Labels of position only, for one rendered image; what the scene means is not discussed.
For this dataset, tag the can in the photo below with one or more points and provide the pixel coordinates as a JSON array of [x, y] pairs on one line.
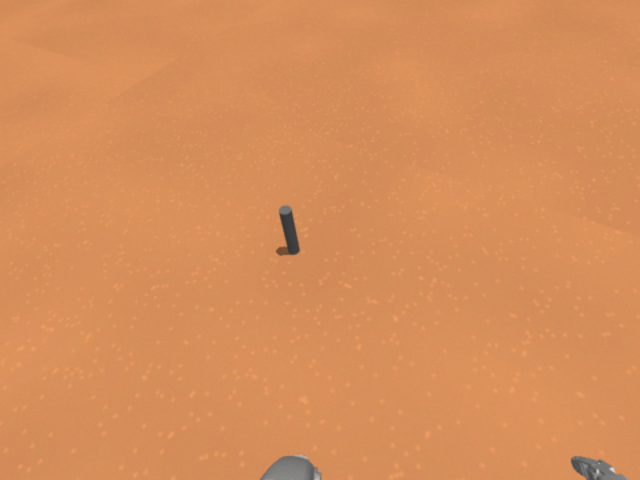
[[289, 229]]

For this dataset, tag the right robot hand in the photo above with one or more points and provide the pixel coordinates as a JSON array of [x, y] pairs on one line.
[[595, 470]]

